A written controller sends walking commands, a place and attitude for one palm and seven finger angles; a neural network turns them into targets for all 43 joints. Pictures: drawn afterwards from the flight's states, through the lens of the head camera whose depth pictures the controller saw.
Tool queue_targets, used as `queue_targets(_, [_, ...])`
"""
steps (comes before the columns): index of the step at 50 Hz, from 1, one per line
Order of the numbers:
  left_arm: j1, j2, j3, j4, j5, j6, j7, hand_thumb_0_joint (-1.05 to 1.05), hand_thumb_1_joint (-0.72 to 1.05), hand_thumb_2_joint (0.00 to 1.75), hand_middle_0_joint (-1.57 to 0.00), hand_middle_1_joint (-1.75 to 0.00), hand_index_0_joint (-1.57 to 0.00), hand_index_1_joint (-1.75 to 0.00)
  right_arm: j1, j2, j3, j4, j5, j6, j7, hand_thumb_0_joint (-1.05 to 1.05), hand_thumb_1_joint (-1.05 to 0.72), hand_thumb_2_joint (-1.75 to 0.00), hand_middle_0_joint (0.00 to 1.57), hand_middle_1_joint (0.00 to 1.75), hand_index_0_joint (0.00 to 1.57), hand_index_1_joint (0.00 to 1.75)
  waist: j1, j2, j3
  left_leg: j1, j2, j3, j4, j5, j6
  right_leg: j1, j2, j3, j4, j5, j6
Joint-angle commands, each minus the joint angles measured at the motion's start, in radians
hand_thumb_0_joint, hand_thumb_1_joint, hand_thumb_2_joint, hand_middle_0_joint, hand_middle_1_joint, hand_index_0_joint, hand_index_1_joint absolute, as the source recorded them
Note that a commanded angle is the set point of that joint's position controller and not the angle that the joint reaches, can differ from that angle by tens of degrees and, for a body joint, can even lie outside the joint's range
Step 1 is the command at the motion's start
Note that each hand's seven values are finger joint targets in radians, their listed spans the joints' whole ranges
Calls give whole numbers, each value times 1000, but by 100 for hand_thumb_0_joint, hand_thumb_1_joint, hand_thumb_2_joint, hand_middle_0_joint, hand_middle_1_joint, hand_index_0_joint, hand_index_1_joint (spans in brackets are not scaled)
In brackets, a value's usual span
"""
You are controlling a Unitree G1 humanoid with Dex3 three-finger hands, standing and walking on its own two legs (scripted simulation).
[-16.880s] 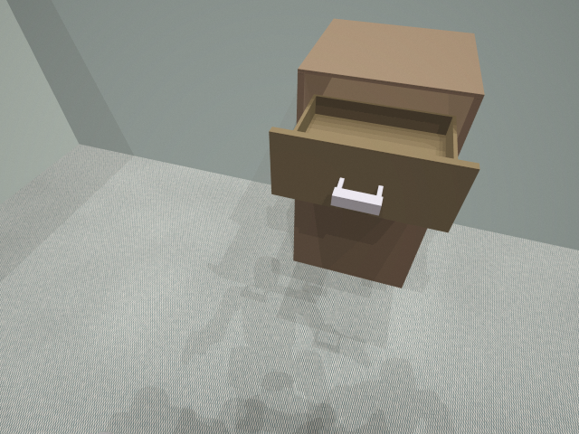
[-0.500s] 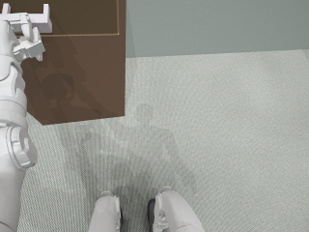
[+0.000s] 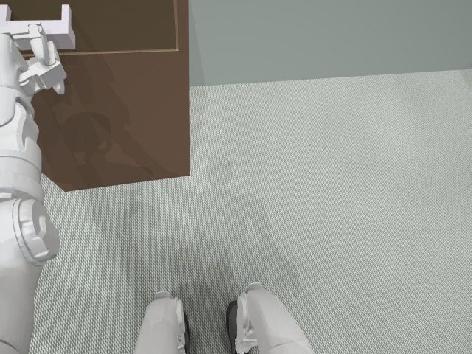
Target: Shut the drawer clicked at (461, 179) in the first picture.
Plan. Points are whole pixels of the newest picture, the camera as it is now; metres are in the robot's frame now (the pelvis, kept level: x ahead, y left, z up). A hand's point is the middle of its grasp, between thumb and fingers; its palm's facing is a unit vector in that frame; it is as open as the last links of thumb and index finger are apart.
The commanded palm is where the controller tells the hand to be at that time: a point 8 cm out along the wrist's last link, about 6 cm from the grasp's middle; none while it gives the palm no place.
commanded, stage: pull the fist back off the drawer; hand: left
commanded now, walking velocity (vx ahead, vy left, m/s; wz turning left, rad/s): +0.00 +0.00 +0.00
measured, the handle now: (35, 23) +0.63 +0.25 +0.08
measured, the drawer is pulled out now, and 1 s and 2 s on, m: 0.00 0.00 0.00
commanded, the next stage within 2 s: draw the hand back to the body in 0.22 s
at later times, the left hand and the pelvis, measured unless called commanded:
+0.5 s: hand (49, 73) +0.51 +0.21 +0.10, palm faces +0.10 -0.99 -0.06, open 3.2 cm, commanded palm +0.47 +0.25 +0.11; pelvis +0.06 +0.00 +0.04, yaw -1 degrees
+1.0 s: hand out of the picture +0.35 +0.23 +0.18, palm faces +0.25 -0.94 -0.24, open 3.3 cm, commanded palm +0.31 +0.27 +0.19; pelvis +0.06 -0.01 +0.08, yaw +2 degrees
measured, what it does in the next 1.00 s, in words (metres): rises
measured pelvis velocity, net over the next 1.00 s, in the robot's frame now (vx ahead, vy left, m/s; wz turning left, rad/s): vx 0.06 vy -0.01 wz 0.03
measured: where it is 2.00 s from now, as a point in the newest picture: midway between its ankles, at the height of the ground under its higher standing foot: (210, 350)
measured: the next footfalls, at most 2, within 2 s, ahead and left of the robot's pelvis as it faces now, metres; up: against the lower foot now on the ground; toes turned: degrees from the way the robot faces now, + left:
none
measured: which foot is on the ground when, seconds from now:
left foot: down 0.00-1.00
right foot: down 0.00-1.00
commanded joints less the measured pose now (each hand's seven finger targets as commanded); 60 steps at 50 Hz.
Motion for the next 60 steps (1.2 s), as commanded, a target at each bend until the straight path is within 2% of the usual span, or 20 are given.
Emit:
queue_targets(1, [-441,186,21,-280,-35,-81,17,0,90,90,-140,-160,-140,-160,178,-204,-87,-45,4,0,-4,0,-90,-90,20,30,20,30,-11,204,-512,542,3,-131,-193,153,-18,142,21,86,-160,49,6])
queue_targets(3, [-394,156,11,-293,-38,-81,21,0,90,90,-140,-160,-140,-160,170,-198,-90,-54,8,8,0,0,-90,-90,20,30,20,30,-5,181,-511,544,2,-120,-197,166,-17,160,22,87,-167,58,9])
queue_targets(7, [-285,183,52,-314,-40,-91,27,0,90,90,-140,-160,-140,-160,164,-189,-93,-69,11,26,1,0,-90,-90,20,30,20,30,29,146,-513,524,-4,-83,-194,249,-13,256,26,99,-174,129,10])
queue_targets(11, [-259,163,50,-331,-40,-109,32,0,90,90,-140,-160,-140,-160,160,-179,-100,-69,14,39,1,0,-90,-90,20,30,20,30,30,116,-477,526,-6,-74,-191,306,-10,283,27,102,-174,192,11])
queue_targets(16, [-237,118,27,-370,-51,-128,21,0,90,90,-140,-160,-140,-160,154,-168,-107,-69,15,56,4,0,-90,-90,20,30,20,30,32,143,-492,579,-8,-64,-180,425,-15,301,25,104,-162,298,12])
queue_targets(18, [-71,149,73,-502,-73,-131,11,0,90,90,-140,-160,-140,-160,142,-167,-118,-109,24,66,8,0,-90,-90,20,30,20,30,106,187,-622,695,-9,-57,-206,572,-26,409,26,105,-169,394,7])
queue_targets(20, [60,99,48,-667,-105,-117,3,0,90,90,-140,-160,-140,-160,117,-150,-121,-144,37,64,13,0,-90,-90,20,30,20,30,139,232,-701,814,-5,-57,-232,717,-34,488,28,103,-197,482,8])
queue_targets(21, [142,78,37,-707,-120,-101,0,0,90,90,-140,-160,-140,-160,114,-148,-125,-151,42,62,15,0,-90,-90,20,30,20,30,141,204,-702,830,-3,-59,-239,765,-32,516,29,101,-208,523,9])
queue_targets(25, [350,10,14,-811,-181,-12,-7,0,90,90,-140,-160,-140,-160,62,-134,-128,-172,75,47,2,0,-90,-90,20,30,20,30,141,23,-521,699,-7,-21,-311,649,-8,663,20,106,-275,606,27])
queue_targets(29, [448,-47,-12,-899,-208,25,10,0,90,90,-140,-160,-140,-160,14,-129,-126,-173,86,18,-13,0,-90,-90,20,30,20,30,141,35,-377,719,-11,-9,-372,573,-11,658,17,98,-321,543,26])
queue_targets(32, [528,-91,-51,-990,-214,28,2,0,90,90,-140,-160,-140,-160,-16,-120,-122,-182,87,-6,-17,0,-90,-90,20,30,20,30,147,90,-355,784,-15,-3,-391,615,-13,678,12,103,-342,562,23])
queue_targets(37, [628,-119,-81,-1110,-240,52,-36,0,90,90,-140,-160,-140,-160,-82,-117,-118,-201,95,-42,-33,0,-90,-90,20,30,20,30,158,63,-324,848,-14,-19,-434,592,-17,712,6,92,-375,522,20])
queue_targets(41, [675,-108,-64,-1184,-265,94,-50,0,90,90,-140,-160,-140,-160,-156,-116,-105,-227,100,-73,-47,0,-90,-90,20,30,20,30,181,59,-252,836,-27,-24,-482,452,-17,734,1,89,-409,442,12])
queue_targets(42, [720,-3,-84,-1232,-120,127,71,0,90,90,-140,-160,-140,-160,-217,-107,-114,-231,96,-52,-58,0,-90,-90,20,30,20,30,233,58,-242,880,-34,-13,-534,419,-14,777,-28,130,-473,381,-2])
queue_targets(43, [739,-92,-134,-1274,-107,150,131,0,90,90,-140,-160,-140,-160,-227,-92,-105,-249,94,-50,-67,0,-90,-90,20,30,20,30,206,47,-204,901,-31,-16,-568,381,-17,772,-30,119,-500,355,-1])
queue_targets(45, [829,-144,-172,-1307,-96,187,185,0,90,90,-140,-160,-140,-160,-255,-91,-99,-252,96,-54,-75,0,-90,-90,20,30,20,30,215,42,-145,905,-23,-23,-607,323,-19,790,-36,119,-527,304,1])
queue_targets(48, [846,-117,-153,-1340,-76,219,240,0,90,90,-140,-160,-140,-160,-284,-90,-88,-239,94,-47,-89,0,-90,-90,20,30,20,30,218,-20,-89,933,-22,-22,-665,268,-12,839,-32,123,-583,265,4])
queue_targets(50, [856,-109,-143,-1399,-66,225,264,0,90,90,-140,-160,-140,-160,-302,-86,-82,-235,89,-55,-95,0,-90,-90,20,30,20,30,224,0,-78,966,-24,-18,-694,258,-9,873,-37,127,-613,255,3])
queue_targets(54, [943,-131,-153,-1489,-57,233,281,0,90,90,-140,-160,-140,-160,-324,-74,-71,-225,81,-75,-96,0,-90,-90,20,30,20,30,238,53,-46,1040,-24,-22,-750,287,-12,924,-33,125,-661,269,-1])
queue_targets(60, [1145,-131,-115,-1618,-59,230,281,0,90,90,-140,-160,-140,-160,-343,-67,-73,-217,69,-102,-81,0,-90,-90,20,30,20,30,258,23,-1,1078,-23,-13,-798,341,-14,996,-32,122,-714,317,1])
